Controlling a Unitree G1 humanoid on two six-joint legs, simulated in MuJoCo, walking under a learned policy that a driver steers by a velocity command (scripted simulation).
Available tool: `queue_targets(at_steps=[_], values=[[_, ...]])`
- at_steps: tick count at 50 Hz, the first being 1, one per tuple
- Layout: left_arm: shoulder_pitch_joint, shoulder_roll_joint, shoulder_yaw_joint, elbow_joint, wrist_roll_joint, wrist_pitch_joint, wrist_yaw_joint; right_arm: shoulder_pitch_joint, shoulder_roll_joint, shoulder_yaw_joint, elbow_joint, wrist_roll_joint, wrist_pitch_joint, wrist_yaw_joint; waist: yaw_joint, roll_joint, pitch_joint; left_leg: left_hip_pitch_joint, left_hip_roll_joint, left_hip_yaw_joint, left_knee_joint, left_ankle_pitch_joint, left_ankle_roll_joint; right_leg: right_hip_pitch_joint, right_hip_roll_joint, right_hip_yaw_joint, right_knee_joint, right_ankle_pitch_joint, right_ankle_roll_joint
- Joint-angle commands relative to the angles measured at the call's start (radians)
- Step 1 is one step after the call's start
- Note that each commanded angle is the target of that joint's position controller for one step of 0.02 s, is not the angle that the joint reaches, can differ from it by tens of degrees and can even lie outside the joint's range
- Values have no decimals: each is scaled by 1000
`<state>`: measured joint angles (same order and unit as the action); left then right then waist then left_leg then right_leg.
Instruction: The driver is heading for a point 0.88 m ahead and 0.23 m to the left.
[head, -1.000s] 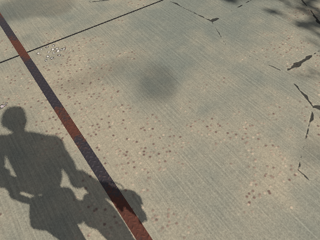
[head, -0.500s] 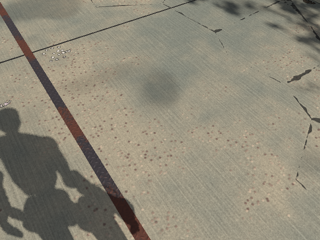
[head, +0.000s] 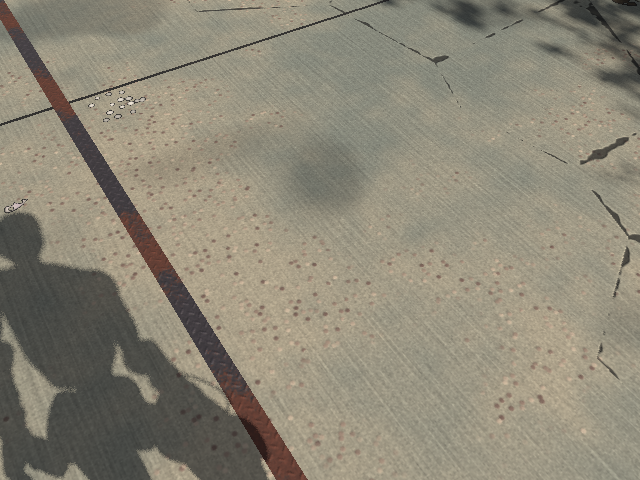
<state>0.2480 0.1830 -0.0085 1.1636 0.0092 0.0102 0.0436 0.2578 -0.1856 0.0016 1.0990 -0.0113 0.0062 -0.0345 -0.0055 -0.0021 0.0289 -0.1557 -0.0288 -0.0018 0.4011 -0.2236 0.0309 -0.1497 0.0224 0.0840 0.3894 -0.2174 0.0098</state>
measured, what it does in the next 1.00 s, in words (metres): walks ahead: right foot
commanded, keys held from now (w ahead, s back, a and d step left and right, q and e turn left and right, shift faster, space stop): shift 0.56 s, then w+shift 0.38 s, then w+q+shift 0.06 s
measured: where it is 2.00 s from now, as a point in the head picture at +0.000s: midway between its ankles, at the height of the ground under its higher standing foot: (254, 321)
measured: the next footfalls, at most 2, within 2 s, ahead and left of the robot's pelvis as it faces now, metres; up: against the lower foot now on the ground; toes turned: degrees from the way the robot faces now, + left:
right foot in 0.86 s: +0.09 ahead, -0.13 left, +0.00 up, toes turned -3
left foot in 1.32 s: +0.50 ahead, +0.03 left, +0.00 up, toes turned +18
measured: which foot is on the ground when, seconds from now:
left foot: down 0.00-0.84, up 0.86-1.00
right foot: down 0.00-0.62, up 0.64-0.84, down 0.86-1.00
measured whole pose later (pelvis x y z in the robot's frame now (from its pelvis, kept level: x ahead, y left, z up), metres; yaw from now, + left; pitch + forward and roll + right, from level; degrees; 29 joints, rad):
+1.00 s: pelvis +0.12 -0.05 +0.00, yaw +0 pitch +2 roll +0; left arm 0.42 0.17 0.04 1.06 0.03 -0.09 0.01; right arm 0.17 -0.22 -0.07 0.95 -0.04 -0.06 0.05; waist 0.02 0.03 -0.04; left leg -0.57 0.04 -0.02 1.12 -0.19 0.09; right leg -0.11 0.04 -0.08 0.36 -0.29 -0.06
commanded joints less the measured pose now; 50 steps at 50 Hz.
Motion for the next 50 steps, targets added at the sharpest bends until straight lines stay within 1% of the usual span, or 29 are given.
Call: queue_targets(at_steps=[1, 14, 28, 29, 30, 31, 32, 33, 34, 35, 36, 37, 38, 39, 40, 41, 42, 43, 44, 45, 46, 47, 48, 49, 50], values=[[54, 84, 12, -5, 0, -4, 4, 49, -89, -14, -10, 0, -6, -4, 0, 6, 28, -15, 106, -101, -80, 79, 22, -32, -76, 57, -50, 123, -36], [77, 59, 13, 8, 0, -5, 8, 79, -62, -14, 16, -1, -8, -9, 0, 4, 35, -10, 104, -97, -69, 106, 22, -33, -78, 52, -43, 134, -35], [101, 39, 14, 12, 0, -6, 11, 99, -44, -16, 27, -1, -10, -12, -1, 3, 43, -6, 103, -96, -67, 115, 23, -36, -79, 48, -39, 135, -33], [118, 31, 12, 15, 3, -5, 10, 115, -47, -18, 31, -3, -8, -10, -4, 16, 3, 8, 89, -99, -87, -78, 31, -31, -54, 31, -34, -17, -40], [115, 51, 23, 2, 6, 0, 7, 124, -91, -36, 26, -1, 1, -8, -10, 51, 12, -4, 74, -121, -85, -379, 62, -79, -2, -8, 40, -275, -62], [73, 71, 31, -28, 21, 4, -3, 164, -126, -50, 24, -4, 9, -2, -38, 81, 65, -15, 117, -212, -130, -627, 105, -211, 17, -11, 111, -450, -76], [11, 39, 25, -73, 32, 0, -16, 219, -146, -62, 33, -4, 12, 2, -69, 154, 121, -1, 209, -351, -210, -772, 160, -320, 31, -66, 226, -432, -72], [-68, 6, 17, -125, 34, -11, -26, 215, -144, -69, 30, -2, 9, 0, -77, 202, 183, -20, 317, -465, -290, -748, 207, -396, -1, -131, 362, -252, -58], [-125, 37, 26, -157, 34, -24, -34, 213, -125, -70, 22, -11, -2, 4, -84, 156, 185, -40, 360, -512, -336, -651, 226, -440, -42, -105, 459, -222, -50], [-118, 45, 33, -169, 33, -40, -43, 173, -133, -75, 2, -18, -16, 8, -52, 108, 149, -31, 358, -489, -328, -550, 219, -444, -66, -84, 493, -194, -48], [-85, 47, 38, -170, 31, -54, -54, 126, -141, -80, -20, -17, -31, 10, -20, 87, 105, -27, 338, -433, -315, -468, 202, -411, -77, -82, 473, -170, -50], [-53, 47, 43, -170, 22, -64, -62, 77, -146, -83, -42, -8, -43, 11, 9, 93, 77, -65, 298, -352, -308, -403, 176, -328, -71, -97, 408, -156, -56], [-14, 43, 47, -168, 13, -69, -65, 28, -152, -87, -60, 1, -51, 11, 41, 117, 60, -131, 250, -272, -299, -366, 152, -209, -55, -117, 324, -157, -63], [26, 39, 52, -164, 7, -69, -64, -2, -159, -91, -71, 5, -55, 12, 66, 141, 58, -199, 220, -217, -281, -363, 147, -95, -31, -152, 243, -171, -70], [106, 29, 55, -145, 3, -67, -59, -28, -162, -95, -78, 9, -55, 13, 106, 133, 72, -287, 201, -177, -221, -401, 151, 37, -12, -203, 136, -111, -74], [202, 27, 61, -109, 1, -65, -49, -49, -148, -96, -88, 6, -54, 15, 143, 73, 83, -388, 171, -147, -124, -429, 154, 177, 25, -249, 68, -70, -69], [313, 45, 71, -71, 6, -73, -38, -73, -114, -89, -108, -6, -60, 19, 181, -44, 61, -511, 114, -92, 82, -388, 141, 336, 1, -188, 28, -129, -66], [434, 115, 84, -61, 33, -88, -27, -125, -24, -64, -154, -17, -74, 27, 223, -287, -1, -624, 8, 24, 509, -305, 104, 403, -262, 201, -129, -426, -96], [371, 168, 85, -84, 38, -86, -26, -106, 12, -56, -200, -13, -86, 44, 138, -288, 28, -801, -30, -40, 697, -233, 114, 335, -416, 623, -296, -714, -186], [255, 173, 89, -116, 33, -83, -25, -122, -25, -59, -218, -27, -89, 58, 79, -189, 92, -847, 69, -71, 793, -123, 116, 227, -465, 671, -316, -773, -232], [161, 144, 82, -154, 23, -96, -35, -151, -68, -66, -223, -28, -93, 73, 44, -65, 101, -820, 117, -75, 794, -5, 97, 177, -403, 533, -289, -628, -216], [143, 137, 81, -164, 18, -107, -42, -130, -78, -71, -210, -33, -94, 82, 26, -27, 60, -751, 130, -70, 752, 38, 74, 154, -339, 404, -291, -503, -193], [142, 126, 78, -169, 17, -119, -38, -98, -81, -74, -194, -31, -85, 89, 9, -41, 39, -705, 126, -59, 740, 56, 55, 149, -300, 302, -311, -416, -167], [171, 108, 74, -156, 16, -129, -33, -97, -75, -75, -190, -28, -72, 96, 14, -53, 47, -702, 111, -55, 759, 81, 46, 147, -266, 215, -325, -334, -148], [210, 101, 72, -141, 17, -137, -31, -107, -60, -72, -193, -19, -61, 98, 19, -63, 66, -722, 95, -63, 767, 101, 46, 153, -250, 152, -330, -269, -135]])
